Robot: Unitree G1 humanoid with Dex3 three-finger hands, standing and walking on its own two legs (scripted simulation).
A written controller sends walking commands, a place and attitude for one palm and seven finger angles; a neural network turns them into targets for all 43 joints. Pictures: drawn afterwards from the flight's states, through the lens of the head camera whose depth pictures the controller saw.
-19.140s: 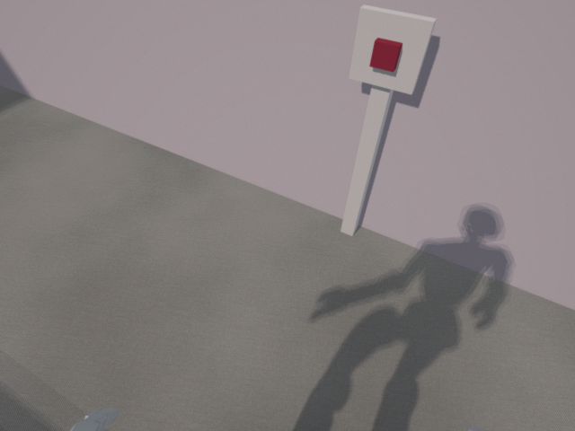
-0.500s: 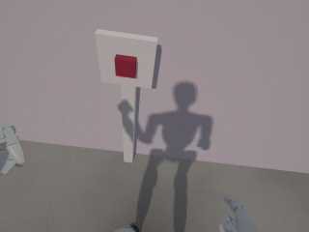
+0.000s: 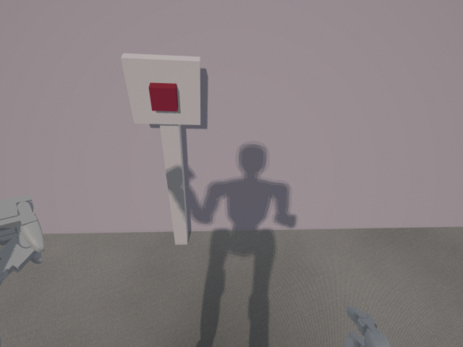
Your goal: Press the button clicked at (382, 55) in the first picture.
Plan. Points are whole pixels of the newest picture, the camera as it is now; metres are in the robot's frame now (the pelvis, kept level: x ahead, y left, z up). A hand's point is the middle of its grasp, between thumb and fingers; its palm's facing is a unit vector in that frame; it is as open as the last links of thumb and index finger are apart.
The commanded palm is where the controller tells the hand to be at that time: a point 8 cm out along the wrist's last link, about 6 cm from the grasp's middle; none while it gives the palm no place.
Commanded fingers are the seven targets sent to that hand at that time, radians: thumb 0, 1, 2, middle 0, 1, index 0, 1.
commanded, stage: stop stepping back and stand still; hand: left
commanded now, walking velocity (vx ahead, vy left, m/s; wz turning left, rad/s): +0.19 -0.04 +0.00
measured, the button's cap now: (164, 96) +0.73 +0.18 +0.07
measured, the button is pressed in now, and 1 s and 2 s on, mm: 0 0 0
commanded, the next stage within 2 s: let the arm hang, fingers relaxed in 1.10 s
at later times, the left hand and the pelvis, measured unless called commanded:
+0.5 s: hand out of the picture +0.14 +0.25 +0.18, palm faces +0.33 -0.81 -0.48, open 3.1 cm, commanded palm +0.09 +0.30 +0.19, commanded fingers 0.00 0.90 0.90 -1.30 -1.50 -1.30 -1.50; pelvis -0.04 +0.02 +0.01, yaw +0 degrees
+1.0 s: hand (33, 249) +0.20 +0.24 +0.17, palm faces +0.34 -0.80 -0.49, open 3.1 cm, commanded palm +0.13 +0.29 +0.19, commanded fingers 0.00 0.90 0.90 -1.30 -1.50 -1.30 -1.50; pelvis +0.00 +0.01 +0.01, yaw +0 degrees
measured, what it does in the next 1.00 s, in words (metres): steps on the spot: left foot, then right foot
